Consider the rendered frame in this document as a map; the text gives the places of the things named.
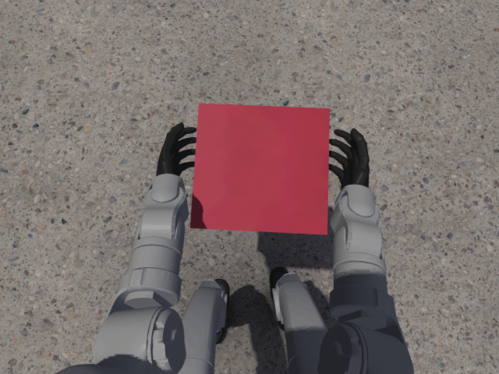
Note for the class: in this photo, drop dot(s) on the robot left thigh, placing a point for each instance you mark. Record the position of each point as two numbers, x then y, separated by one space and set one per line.
204 316

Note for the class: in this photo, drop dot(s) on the robot left hand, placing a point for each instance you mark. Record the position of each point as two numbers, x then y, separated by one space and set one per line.
170 157

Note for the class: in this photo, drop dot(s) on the left robot upper arm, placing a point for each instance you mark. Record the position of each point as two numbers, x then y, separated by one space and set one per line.
138 341

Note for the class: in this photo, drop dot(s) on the carton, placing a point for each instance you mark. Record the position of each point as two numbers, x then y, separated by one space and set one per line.
261 168

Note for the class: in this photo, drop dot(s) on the right robot upper arm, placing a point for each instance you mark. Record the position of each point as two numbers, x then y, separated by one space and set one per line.
348 348

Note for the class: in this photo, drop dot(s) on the right robot forearm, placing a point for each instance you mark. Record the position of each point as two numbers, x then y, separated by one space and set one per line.
360 292

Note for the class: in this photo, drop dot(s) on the robot right hand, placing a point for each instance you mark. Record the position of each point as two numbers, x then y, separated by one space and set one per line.
356 165

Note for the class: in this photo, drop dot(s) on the left robot forearm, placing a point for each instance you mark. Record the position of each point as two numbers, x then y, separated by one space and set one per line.
152 278

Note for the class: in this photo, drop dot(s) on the robot left foot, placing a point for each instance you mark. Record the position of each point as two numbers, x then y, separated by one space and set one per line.
224 285

